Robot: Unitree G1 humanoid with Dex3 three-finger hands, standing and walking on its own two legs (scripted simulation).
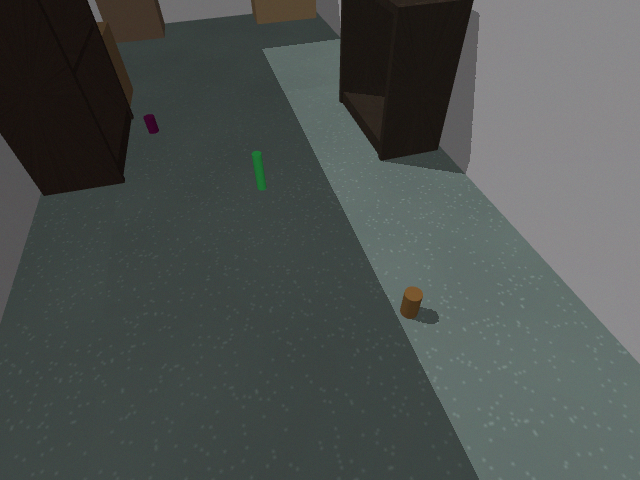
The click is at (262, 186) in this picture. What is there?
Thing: slim round
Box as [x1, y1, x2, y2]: [252, 151, 266, 190]
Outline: 252,152 252,159 257,188 262,190 266,187 261,153 259,151
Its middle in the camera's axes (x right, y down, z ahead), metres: -0.30 -0.37 +1.92
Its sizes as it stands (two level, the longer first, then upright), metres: 0.047 0.047 0.207
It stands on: the floor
